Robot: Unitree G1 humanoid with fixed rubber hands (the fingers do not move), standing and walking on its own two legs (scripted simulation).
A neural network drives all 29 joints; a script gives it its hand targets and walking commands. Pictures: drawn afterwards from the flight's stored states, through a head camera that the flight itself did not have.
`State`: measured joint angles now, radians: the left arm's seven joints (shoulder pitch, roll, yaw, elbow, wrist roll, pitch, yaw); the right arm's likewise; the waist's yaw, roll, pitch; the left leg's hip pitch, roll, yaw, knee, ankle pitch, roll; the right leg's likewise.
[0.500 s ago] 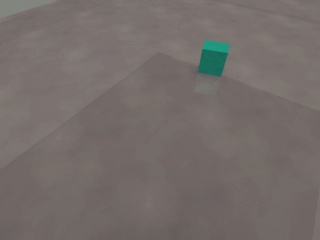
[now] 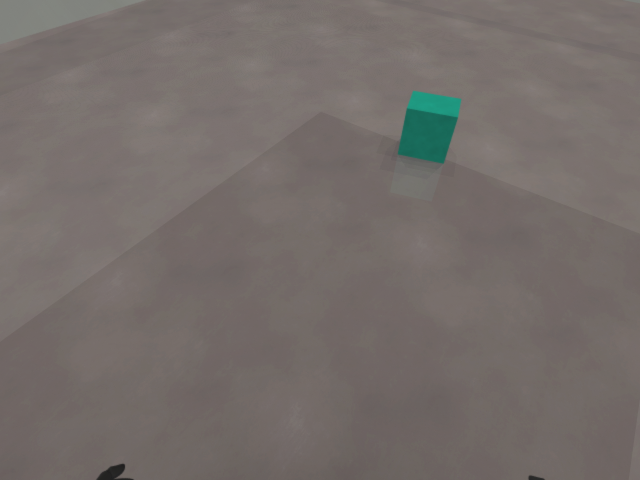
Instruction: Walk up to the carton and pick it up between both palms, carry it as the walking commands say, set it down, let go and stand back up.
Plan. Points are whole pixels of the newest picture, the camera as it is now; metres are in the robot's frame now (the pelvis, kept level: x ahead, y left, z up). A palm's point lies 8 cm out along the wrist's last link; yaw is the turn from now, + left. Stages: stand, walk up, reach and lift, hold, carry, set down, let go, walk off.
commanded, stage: walk up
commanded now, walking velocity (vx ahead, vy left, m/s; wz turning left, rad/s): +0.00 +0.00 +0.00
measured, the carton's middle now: (428, 127) +1.88 -0.60 -0.64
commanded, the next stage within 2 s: none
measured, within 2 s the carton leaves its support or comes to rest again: neither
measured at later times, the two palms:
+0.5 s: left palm (104, 451) +0.19 +0.29 -0.09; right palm out of the picture +0.07 -0.41 -0.11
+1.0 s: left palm (198, 317) +0.41 +0.22 -0.13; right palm (600, 367) +0.29 -0.41 -0.07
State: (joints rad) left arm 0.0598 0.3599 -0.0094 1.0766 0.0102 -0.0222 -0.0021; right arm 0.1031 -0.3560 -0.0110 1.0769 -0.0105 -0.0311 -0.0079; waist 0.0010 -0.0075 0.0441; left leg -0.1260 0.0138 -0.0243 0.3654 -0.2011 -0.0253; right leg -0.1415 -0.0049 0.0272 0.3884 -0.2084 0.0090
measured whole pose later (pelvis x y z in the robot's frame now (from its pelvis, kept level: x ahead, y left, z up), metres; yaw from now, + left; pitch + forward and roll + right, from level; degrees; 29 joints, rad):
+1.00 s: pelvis +0.26 -0.06 -0.02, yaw -17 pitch -2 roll +1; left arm 0.29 0.45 0.05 0.87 0.00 -0.06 -0.08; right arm 0.18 -0.42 -0.07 0.81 -0.02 -0.13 0.04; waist 0.01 -0.09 0.05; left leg -0.33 0.02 0.18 0.55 -0.19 0.06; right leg -0.34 0.01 0.09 1.09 -0.36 -0.06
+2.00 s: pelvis +0.70 -0.23 -0.03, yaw -20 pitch -2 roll +3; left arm 0.26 0.44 0.05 0.79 0.00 -0.09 -0.06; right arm 0.25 -0.44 -0.07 0.78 -0.01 -0.10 0.04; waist -0.02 -0.07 0.09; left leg -0.35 0.05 0.13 0.65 -0.26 0.01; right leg -0.44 -0.05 0.00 0.93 -0.59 -0.04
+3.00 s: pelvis +1.07 -0.33 -0.04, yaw -22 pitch -4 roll +2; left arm 0.22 0.47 0.07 0.77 0.01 -0.08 -0.06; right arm 0.33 -0.49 -0.06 0.80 -0.01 -0.11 0.02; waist -0.02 -0.04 0.08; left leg -0.27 0.04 0.09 0.75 -0.42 0.01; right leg -0.48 -0.07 -0.01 0.74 -0.30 -0.04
